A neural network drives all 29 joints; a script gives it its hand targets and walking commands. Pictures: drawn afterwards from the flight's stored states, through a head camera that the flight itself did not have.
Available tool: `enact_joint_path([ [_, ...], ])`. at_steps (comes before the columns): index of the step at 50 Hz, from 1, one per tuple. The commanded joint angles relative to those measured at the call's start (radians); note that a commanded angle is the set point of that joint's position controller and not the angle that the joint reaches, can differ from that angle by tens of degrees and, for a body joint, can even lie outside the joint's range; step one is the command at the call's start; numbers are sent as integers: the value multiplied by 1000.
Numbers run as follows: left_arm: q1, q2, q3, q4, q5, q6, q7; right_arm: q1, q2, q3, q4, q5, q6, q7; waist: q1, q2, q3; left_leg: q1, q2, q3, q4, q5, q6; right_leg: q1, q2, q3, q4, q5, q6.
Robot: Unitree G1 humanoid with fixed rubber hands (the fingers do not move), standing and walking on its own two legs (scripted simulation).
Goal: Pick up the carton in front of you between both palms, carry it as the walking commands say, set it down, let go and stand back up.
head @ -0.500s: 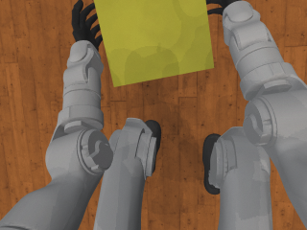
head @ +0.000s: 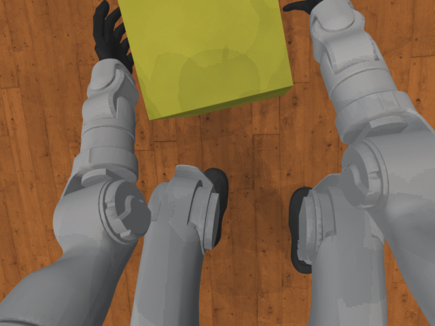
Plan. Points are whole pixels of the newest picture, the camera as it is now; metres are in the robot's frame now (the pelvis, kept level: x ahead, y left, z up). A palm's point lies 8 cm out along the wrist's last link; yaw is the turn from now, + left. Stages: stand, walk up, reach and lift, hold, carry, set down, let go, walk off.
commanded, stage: set down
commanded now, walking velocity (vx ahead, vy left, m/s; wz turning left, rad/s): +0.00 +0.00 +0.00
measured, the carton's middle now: (218, 49) +0.51 +0.07 -0.25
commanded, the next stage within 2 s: let go in 1.34 s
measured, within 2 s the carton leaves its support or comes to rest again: neither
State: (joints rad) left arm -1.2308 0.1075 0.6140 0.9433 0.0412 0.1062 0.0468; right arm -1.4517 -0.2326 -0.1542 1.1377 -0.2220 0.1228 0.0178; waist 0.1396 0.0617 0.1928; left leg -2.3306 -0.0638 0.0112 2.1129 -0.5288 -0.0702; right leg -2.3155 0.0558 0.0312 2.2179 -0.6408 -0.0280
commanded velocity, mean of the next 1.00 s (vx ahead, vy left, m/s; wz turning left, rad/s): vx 0.00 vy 0.00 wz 0.00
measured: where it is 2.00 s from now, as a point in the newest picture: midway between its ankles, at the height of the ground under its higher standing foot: (256, 232)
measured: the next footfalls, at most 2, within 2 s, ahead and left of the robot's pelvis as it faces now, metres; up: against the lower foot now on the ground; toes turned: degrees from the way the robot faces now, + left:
none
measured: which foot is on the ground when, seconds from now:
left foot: down 0.00-1.00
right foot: down 0.00-1.00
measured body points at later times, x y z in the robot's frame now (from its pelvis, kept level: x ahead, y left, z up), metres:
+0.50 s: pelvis -0.02 +0.01 +0.01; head +0.33 -0.02 +0.29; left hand +0.46 +0.22 -0.13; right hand +0.57 -0.14 -0.13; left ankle +0.12 +0.12 -0.34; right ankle +0.08 -0.11 -0.34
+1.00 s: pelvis +0.00 +0.01 +0.14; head +0.32 -0.02 +0.46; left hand +0.46 +0.23 +0.03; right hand +0.57 -0.15 +0.02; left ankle +0.12 +0.12 -0.34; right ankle +0.08 -0.11 -0.34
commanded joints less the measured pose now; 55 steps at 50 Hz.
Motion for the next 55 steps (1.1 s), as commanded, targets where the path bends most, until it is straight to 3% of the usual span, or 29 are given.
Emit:
enact_joint_path([
  [1, -163, -416, -208, 98, -36, 15, -107, -124, 201, 108, 33, 24, -13, 53, -80, -189, -782, 391, -34, 69, -71, 323, -40, 491, 2, 28, -229, 387, -12],
  [4, 11, -2, -174, 146, -104, -62, 14, -113, -227, 116, -22, 109, -69, -60, -47, -200, -814, 451, -17, 73, -68, 343, -46, 537, -21, 38, -224, 386, 4],
  [5, -4, 48, -188, 126, -141, -87, 39, -153, -255, 141, -42, 150, -80, -78, -34, -212, -840, 457, -13, 69, -68, 357, -40, 539, -29, 48, -218, 390, 7],
  [10, -110, 141, -276, 8, -259, -158, 80, -333, -238, 296, -176, 361, -104, -63, 40, -280, -952, 455, 26, 59, -69, 418, -1, 596, -54, 72, -194, 409, 11],
  [15, -120, 180, -316, -15, -294, -143, 93, -332, -255, 339, -129, 434, -75, -33, 93, -277, -993, 503, 52, 67, -101, 338, 11, 641, -59, 66, -208, 290, 11],
  [19, -73, 191, -312, -85, -279, -118, 124, -297, -297, 302, -75, 410, -49, -36, 97, -261, -1095, 599, 46, 81, -148, 303, 7, 692, -49, 34, -233, 229, 8],
  [24, -11, 173, -315, -273, -249, -72, 158, -269, -343, 221, -151, 344, -16, -51, 73, -244, -1283, 748, 17, 103, -233, 308, 2, 788, -23, -14, -300, 221, 2],
  [29, 36, 101, -321, -319, -219, -26, 158, -197, -342, 148, -142, 305, 4, -35, 43, -198, -1141, 726, 5, 94, -313, 272, -5, 677, -17, -24, -385, 176, -8],
  [33, 76, 59, -323, -336, -200, -15, 149, -150, -325, 128, -133, 293, -4, -7, 43, -183, -1122, 750, 0, 89, -373, 307, -15, 654, -12, -28, -442, 204, -10],
  [41, 175, 48, -290, -406, -167, 4, 143, -96, -307, 107, -196, 261, 7, 27, 71, -235, -1232, 830, -13, 94, -503, 387, -21, 791, 8, -36, -571, 288, 6],
  [47, 222, 49, -277, -470, -161, 27, 128, -72, -300, 82, -272, 227, 36, 34, 69, -277, -1294, 873, -17, 100, -605, 414, -19, 946, 19, -40, -670, 350, 22],
  [55, 267, 36, -266, -482, -140, 44, 103, -21, -276, 50, -278, 196, 56, 48, 69, -268, -1261, 942, -12, 100, -750, 428, -19, 1074, 24, -31, -819, 390, 25],
])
